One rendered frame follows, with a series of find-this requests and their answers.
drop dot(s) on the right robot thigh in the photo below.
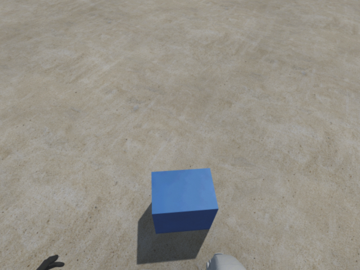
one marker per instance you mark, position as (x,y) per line
(224,262)

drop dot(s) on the carton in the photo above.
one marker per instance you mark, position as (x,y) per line
(183,200)

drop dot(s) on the robot left hand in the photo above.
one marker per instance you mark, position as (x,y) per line
(50,263)

